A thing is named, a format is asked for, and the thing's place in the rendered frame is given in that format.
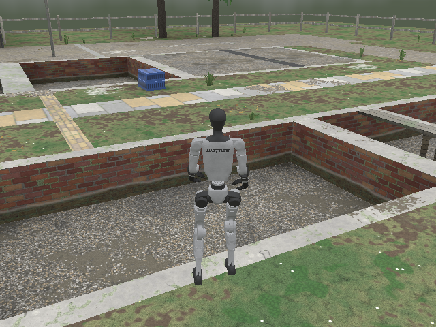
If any robot left upper arm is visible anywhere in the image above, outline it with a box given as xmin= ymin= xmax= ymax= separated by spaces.
xmin=189 ymin=138 xmax=204 ymax=173

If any robot head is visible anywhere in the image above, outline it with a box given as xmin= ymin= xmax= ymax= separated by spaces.
xmin=207 ymin=108 xmax=229 ymax=142

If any robot right upper arm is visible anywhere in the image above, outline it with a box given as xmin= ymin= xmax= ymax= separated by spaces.
xmin=232 ymin=138 xmax=247 ymax=175

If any robot right forearm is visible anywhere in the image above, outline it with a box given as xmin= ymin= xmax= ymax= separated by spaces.
xmin=239 ymin=165 xmax=249 ymax=183

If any robot left forearm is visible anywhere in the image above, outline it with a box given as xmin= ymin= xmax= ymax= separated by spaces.
xmin=187 ymin=165 xmax=196 ymax=177

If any robot left hand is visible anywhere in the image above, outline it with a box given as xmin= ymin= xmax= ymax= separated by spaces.
xmin=189 ymin=171 xmax=205 ymax=182

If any robot right hand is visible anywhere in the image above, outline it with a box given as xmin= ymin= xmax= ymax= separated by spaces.
xmin=232 ymin=179 xmax=248 ymax=190

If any robot right shin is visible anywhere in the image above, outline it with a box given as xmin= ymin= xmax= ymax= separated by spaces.
xmin=225 ymin=221 xmax=236 ymax=266

